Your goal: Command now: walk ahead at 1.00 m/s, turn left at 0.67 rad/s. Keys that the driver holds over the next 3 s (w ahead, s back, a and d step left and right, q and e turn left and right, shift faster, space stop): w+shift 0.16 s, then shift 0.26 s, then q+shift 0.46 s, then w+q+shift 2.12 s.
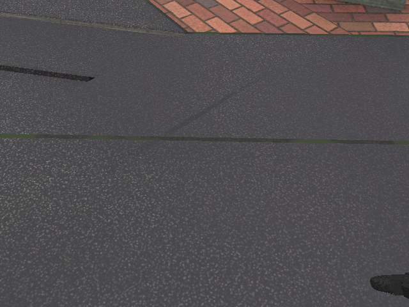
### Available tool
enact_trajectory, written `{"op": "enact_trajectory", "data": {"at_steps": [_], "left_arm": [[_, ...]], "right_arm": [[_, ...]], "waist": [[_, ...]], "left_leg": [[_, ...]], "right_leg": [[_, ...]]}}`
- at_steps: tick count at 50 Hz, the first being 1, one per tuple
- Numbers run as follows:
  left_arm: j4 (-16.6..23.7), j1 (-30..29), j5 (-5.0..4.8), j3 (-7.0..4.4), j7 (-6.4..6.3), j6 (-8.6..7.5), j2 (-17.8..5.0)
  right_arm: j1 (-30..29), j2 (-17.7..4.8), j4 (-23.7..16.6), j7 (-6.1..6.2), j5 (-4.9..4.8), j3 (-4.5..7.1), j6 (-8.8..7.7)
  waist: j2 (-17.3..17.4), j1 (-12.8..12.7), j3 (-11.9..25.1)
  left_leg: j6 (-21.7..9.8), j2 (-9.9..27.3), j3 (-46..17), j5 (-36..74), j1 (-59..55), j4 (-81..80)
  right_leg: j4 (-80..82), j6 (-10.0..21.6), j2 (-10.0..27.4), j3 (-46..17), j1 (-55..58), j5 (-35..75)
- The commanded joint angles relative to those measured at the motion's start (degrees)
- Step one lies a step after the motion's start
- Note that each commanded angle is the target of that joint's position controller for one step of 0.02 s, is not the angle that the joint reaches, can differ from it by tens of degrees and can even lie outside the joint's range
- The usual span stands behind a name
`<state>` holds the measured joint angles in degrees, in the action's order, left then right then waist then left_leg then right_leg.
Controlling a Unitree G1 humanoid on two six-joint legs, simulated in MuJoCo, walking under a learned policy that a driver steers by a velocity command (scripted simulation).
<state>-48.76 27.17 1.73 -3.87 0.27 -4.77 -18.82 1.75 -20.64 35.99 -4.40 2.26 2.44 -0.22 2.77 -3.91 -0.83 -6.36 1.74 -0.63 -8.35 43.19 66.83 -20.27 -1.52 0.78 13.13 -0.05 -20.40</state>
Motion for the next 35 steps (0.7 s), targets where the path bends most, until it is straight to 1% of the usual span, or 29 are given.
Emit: {"op": "enact_trajectory", "data": {"at_steps": [1,3,5,6,7,8,9,10,11,12,13,14,15,16,17,18,20,22,24,25,27,28,29,30,31,32,33,34,35], "left_arm": [[2.81,-4.71,0.02,0.50,0.47,-2.23,-3.18],[0.69,-0.64,-0.31,0.49,0.28,-2.04,-4.59],[0.04,0.97,-0.59,0.03,-0.29,-1.44,-8.43],[-0.24,1.38,-0.58,-0.26,-0.69,-0.75,-10.59],[-0.05,-0.10,-0.48,-0.55,-1.15,0.06,-12.42],[0.75,-3.03,-0.65,-0.51,-1.46,0.80,-12.83],[1.54,-2.23,-0.20,0.05,-1.22,0.99,-9.29],[5.29,4.86,-1.67,1.68,0.01,0.79,-1.36],[7.64,-2.65,-2.38,0.83,-0.74,0.42,-6.41],[8.44,-6.17,-3.03,1.29,-1.01,0.18,-4.92],[7.45,-5.89,-2.38,1.80,-1.06,0.17,-3.52],[6.52,-8.44,-1.29,1.78,-0.83,0.99,-2.61],[7.37,-6.46,-4.22,0.69,-1.59,-0.82,-3.28],[6.95,-5.42,-3.67,0.74,-1.76,-0.92,-3.32],[6.90,-6.61,-3.22,0.48,-1.46,-0.92,-2.92],[7.68,-9.59,-2.86,0.77,-1.22,-1.06,-1.24],[10.47,-16.69,-1.67,2.11,-0.50,-1.88,2.16],[11.80,-23.24,-0.84,2.67,0.57,-2.85,3.81],[14.03,-27.15,-1.14,1.92,0.96,-2.61,1.65],[14.84,-27.94,-1.23,1.41,0.90,-2.21,0.04],[14.46,-23.40,-0.75,0.03,0.23,-1.62,-3.73],[13.12,-17.15,-0.22,-0.42,-0.24,-1.55,-4.75],[11.76,-9.07,0.75,-0.94,-1.05,-1.29,-7.68],[12.97,-8.49,3.28,0.42,-0.84,-0.72,-6.89],[14.91,-10.76,1.14,0.10,-0.70,0.17,-4.77],[16.80,-16.81,-0.12,0.26,-1.27,1.25,-3.06],[16.38,-20.07,-0.67,0.84,-1.97,2.35,-0.91],[15.71,-22.09,-0.44,1.40,-2.43,3.00,0.05],[15.28,-24.07,0.00,1.38,-2.42,3.25,-0.22]], "right_arm": [[-4.26,1.92,-5.13,-1.27,-0.02,-2.03,-0.85],[-8.00,2.91,-5.25,-1.59,0.26,-2.70,-1.42],[-6.14,1.13,-3.62,-0.86,0.43,-2.12,-1.72],[-1.86,-0.33,-2.24,-0.15,0.69,-1.60,-1.92],[7.21,-2.23,0.40,0.65,0.74,-0.72,-2.09],[19.77,-4.31,4.47,1.58,0.56,0.56,-2.20],[24.49,-7.73,6.88,2.75,1.08,2.07,-2.01],[18.88,-13.09,4.40,3.90,1.33,3.20,-1.58],[22.39,-11.65,4.12,4.36,-0.07,3.48,-1.73],[20.62,-9.86,6.32,4.99,-1.02,3.31,-2.56],[18.65,-6.45,7.73,5.05,-1.39,2.51,-3.21],[15.20,-3.61,8.31,5.11,-1.63,1.59,-3.66],[10.26,-2.09,4.91,3.98,-3.32,1.52,-5.03],[8.00,-1.45,5.32,3.40,-3.82,1.30,-5.66],[8.39,0.35,6.15,3.42,-4.14,0.97,-5.90],[7.94,0.39,6.92,3.94,-4.33,0.92,-5.81],[7.73,-0.50,7.87,5.29,-3.84,0.90,-5.31],[15.94,-0.60,10.26,6.35,-3.68,1.18,-4.62],[19.49,-3.35,11.58,6.74,-4.01,2.09,-3.62],[19.85,-3.80,11.75,6.91,-4.14,2.41,-3.17],[17.33,-3.93,10.65,7.29,-4.22,2.88,-2.50],[13.78,-4.08,9.05,7.28,-4.28,3.07,-2.22],[11.75,-1.66,6.13,6.90,-2.98,2.32,-2.08],[25.20,3.70,6.99,6.20,-3.09,0.95,-1.82],[29.21,-3.60,7.64,5.27,-3.67,1.94,-1.23],[23.26,-6.62,6.07,5.12,-4.68,3.13,0.12],[18.28,-6.62,4.82,5.75,-4.54,3.51,1.48],[16.92,-5.47,4.46,6.55,-4.76,3.77,2.83],[18.36,-3.78,4.20,6.91,-5.00,3.80,3.97]], "waist": [[-4.75,4.70,-7.75],[-3.23,3.26,-9.50],[-6.19,5.35,-6.27],[-8.29,8.24,-2.71],[-10.29,13.11,2.54],[-10.47,19.28,8.37],[-5.96,18.07,12.13],[9.71,7.82,19.34],[0.07,12.45,24.76],[-1.86,10.01,16.26],[-4.89,6.86,6.96],[-8.04,4.51,1.96],[-5.78,2.24,5.46],[-5.75,0.47,5.13],[-4.84,0.39,3.50],[-5.16,-0.05,1.89],[-3.39,1.07,-1.59],[-2.98,6.09,1.19],[-0.53,7.12,2.13],[1.03,6.53,2.19],[3.26,2.04,4.28],[3.42,-2.48,7.22],[-0.96,-5.52,15.19],[-16.29,-0.18,27.63],[-14.19,-0.55,36.48],[-10.67,-0.16,29.53],[-5.91,0.70,19.89],[-5.47,2.61,12.05],[-6.88,5.03,7.33]], "left_leg": [[-1.08,0.31,1.23,7.07,-3.37,-13.68],[-3.01,-2.55,6.65,8.38,-10.27,-21.87],[-4.32,-7.00,9.66,5.03,-16.15,-24.81],[-5.07,-9.15,10.12,0.70,-20.98,-25.54],[-6.18,-10.29,8.73,-3.23,-30.29,-26.29],[-7.71,-9.62,5.64,-1.69,-44.18,-32.86],[-8.10,-2.50,-4.44,-5.69,-57.24,-33.88],[-14.44,17.47,-35.70,6.62,-72.07,-35.60],[-16.31,18.32,-40.72,23.72,-72.50,-40.90],[-15.30,16.60,-30.33,36.58,-65.37,-40.92],[-13.26,14.41,-23.85,41.29,-53.76,-42.64],[-8.93,9.70,-18.01,41.34,-43.57,-45.66],[-12.56,11.50,-20.19,38.68,-42.24,-47.70],[-12.15,11.04,-18.88,39.67,-39.52,-48.69],[-11.39,9.36,-15.25,38.88,-37.27,-49.79],[-9.78,7.19,-12.40,38.15,-33.41,-51.05],[-7.41,2.04,-4.95,41.70,-25.55,-52.10],[-3.95,-1.48,-3.23,38.08,-26.26,-50.26],[-1.89,-0.79,-6.58,33.87,-29.05,-47.81],[-0.84,-0.17,-8.83,32.38,-30.58,-45.62],[1.44,-0.14,-12.24,33.66,-32.66,-37.26],[3.43,-1.82,-11.91,32.94,-31.19,-28.84],[5.83,-4.94,-11.13,14.21,-24.04,-11.83],[9.12,-12.68,-11.47,-37.75,-11.13,12.49],[9.40,-8.30,-15.53,-33.48,-9.84,20.27],[10.53,-4.23,-12.04,-27.87,-6.04,20.84],[11.40,-2.05,-7.42,-23.04,-3.93,17.97],[12.07,-0.91,-5.68,-20.90,-4.27,17.11],[12.12,0.16,-4.73,-20.20,-7.87,14.24]], "right_leg": [[16.43,4.89,12.08,-2.79,-9.46,25.91],[19.51,5.75,12.09,0.10,-8.48,37.92],[13.33,6.17,13.49,1.32,-1.09,65.92],[5.28,6.36,14.52,1.47,2.05,77.89],[-7.00,6.70,15.62,1.26,1.90,83.68],[-23.07,6.56,14.90,1.38,-2.40,79.97],[-44.09,5.51,10.60,0.09,-14.14,43.93],[-68.22,2.26,1.18,-3.67,-36.07,-11.11],[-72.97,2.94,0.06,-14.27,-40.93,-6.76],[-69.22,2.94,2.70,-15.50,-42.82,-2.54],[-62.57,2.68,3.97,-14.77,-41.21,-1.97],[-56.12,2.67,5.35,-14.59,-35.80,-1.64],[-58.79,1.07,6.09,-17.58,-35.23,-2.14],[-54.80,-0.05,7.42,-17.68,-34.09,-1.06],[-50.28,-0.59,7.74,-17.24,-34.28,-0.15],[-44.54,-0.69,7.57,-15.80,-33.45,0.92],[-29.38,-1.12,4.14,-11.14,-30.29,10.33],[-16.43,-1.13,-1.25,-8.04,-23.35,27.40],[-9.18,-0.26,-4.69,-9.55,-20.61,32.96],[-7.23,0.52,-5.32,-10.97,-19.60,32.36],[-5.56,2.29,-5.17,-12.98,-14.42,31.17],[-2.74,3.34,-3.25,-13.50,-6.76,37.08],[-8.27,7.15,7.46,-21.30,8.05,60.66],[-14.94,19.94,28.83,-39.22,24.11,87.18],[-12.70,23.10,31.45,-45.89,24.91,74.10],[-8.85,21.83,27.88,-40.31,18.15,53.96],[-5.20,19.03,22.86,-33.85,7.91,41.23],[-1.96,17.60,19.56,-29.38,-2.07,34.08],[1.16,16.23,17.37,-24.70,-10.99,28.83]]}}
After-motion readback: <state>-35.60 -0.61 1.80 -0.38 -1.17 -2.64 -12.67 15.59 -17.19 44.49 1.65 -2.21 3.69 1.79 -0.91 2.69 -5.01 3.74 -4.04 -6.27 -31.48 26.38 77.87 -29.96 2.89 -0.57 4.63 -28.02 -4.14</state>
